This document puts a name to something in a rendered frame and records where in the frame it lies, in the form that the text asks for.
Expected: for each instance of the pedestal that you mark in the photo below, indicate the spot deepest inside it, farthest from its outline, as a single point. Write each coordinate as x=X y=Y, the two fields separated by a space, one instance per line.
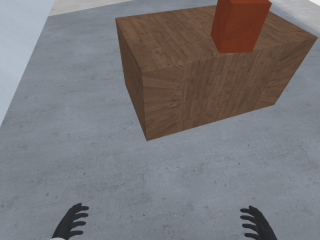
x=177 y=79

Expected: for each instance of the carton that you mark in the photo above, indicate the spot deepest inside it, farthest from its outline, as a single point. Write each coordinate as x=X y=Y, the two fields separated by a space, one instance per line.
x=237 y=24

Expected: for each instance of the right robot hand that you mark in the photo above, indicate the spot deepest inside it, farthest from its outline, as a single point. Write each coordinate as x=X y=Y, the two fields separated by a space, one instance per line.
x=262 y=226

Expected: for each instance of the left robot hand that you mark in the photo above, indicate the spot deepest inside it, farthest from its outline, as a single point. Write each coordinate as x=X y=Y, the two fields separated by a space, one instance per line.
x=65 y=226

